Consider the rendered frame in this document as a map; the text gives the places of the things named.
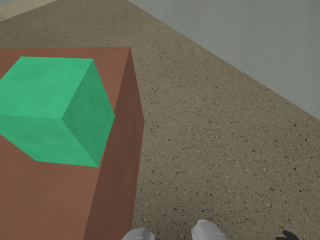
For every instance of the carton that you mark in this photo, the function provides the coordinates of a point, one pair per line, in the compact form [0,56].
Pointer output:
[56,110]

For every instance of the robot right hand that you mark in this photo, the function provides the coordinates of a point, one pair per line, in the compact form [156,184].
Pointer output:
[288,234]

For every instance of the robot thigh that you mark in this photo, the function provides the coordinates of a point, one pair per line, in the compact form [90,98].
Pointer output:
[207,231]
[139,234]

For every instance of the left robot thigh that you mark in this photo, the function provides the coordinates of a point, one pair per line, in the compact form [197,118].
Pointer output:
[139,234]

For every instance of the right robot thigh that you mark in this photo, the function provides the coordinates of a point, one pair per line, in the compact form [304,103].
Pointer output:
[207,231]

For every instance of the pedestal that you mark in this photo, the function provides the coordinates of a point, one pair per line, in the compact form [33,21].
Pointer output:
[55,201]

